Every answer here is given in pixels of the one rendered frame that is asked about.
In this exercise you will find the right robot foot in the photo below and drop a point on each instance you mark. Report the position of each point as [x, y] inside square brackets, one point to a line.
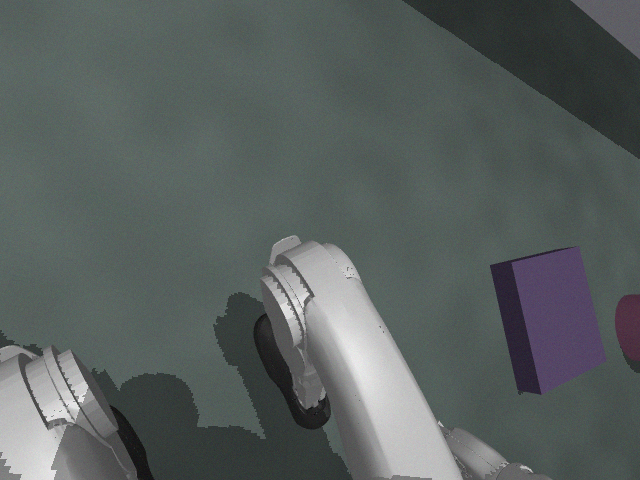
[278, 371]

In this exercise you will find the left robot foot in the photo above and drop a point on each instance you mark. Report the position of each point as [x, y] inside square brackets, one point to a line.
[133, 446]

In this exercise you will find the right robot hand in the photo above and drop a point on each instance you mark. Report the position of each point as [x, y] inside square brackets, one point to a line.
[476, 459]

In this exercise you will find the right robot arm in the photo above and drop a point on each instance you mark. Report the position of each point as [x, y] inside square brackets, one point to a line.
[518, 471]

